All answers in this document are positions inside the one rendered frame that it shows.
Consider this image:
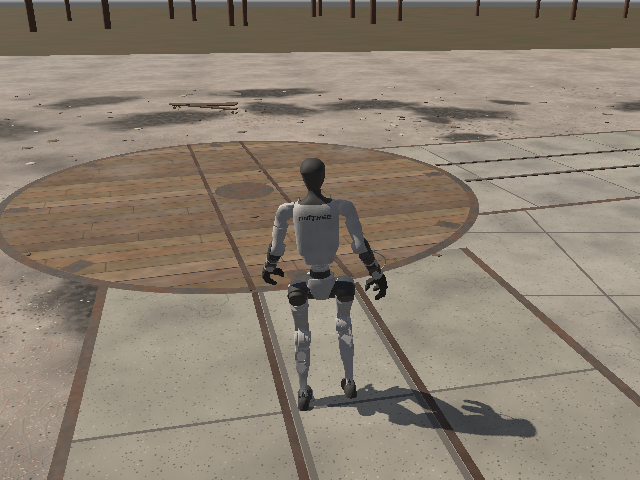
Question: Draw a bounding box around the robot right hand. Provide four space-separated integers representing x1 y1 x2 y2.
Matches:
365 274 388 300

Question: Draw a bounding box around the left robot forearm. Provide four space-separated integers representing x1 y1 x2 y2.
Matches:
264 241 281 272

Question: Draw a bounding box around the robot right foot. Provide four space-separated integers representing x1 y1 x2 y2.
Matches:
341 378 357 399

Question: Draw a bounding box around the right robot forearm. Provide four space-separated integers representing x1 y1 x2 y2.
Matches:
359 238 383 280

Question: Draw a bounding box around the robot left hand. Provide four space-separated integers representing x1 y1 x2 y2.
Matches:
262 267 284 285

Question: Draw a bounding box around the robot right upper arm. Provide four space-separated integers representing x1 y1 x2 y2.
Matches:
335 200 368 254

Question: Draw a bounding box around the robot head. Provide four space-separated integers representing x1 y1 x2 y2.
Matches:
298 158 332 205

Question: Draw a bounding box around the robot left upper arm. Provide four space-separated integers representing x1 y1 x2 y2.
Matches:
270 202 295 256

